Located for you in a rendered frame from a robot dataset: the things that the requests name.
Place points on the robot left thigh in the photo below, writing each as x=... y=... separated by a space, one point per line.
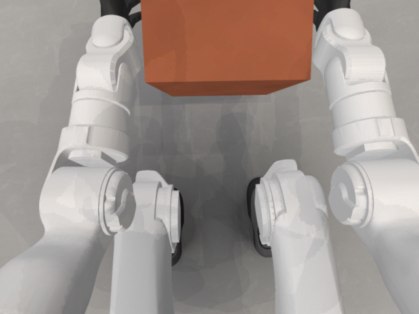
x=142 y=258

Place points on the carton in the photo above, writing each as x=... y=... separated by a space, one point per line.
x=226 y=47

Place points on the right robot hand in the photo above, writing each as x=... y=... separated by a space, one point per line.
x=325 y=6

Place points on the right robot upper arm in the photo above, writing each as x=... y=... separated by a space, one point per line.
x=379 y=199

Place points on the left robot hand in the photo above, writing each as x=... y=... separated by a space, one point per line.
x=121 y=8

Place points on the right robot forearm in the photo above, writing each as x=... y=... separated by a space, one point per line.
x=358 y=91

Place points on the left robot foot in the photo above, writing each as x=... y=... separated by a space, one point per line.
x=177 y=254

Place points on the left robot forearm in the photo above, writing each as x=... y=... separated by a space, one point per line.
x=102 y=99

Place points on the left robot upper arm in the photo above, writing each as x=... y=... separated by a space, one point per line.
x=82 y=208

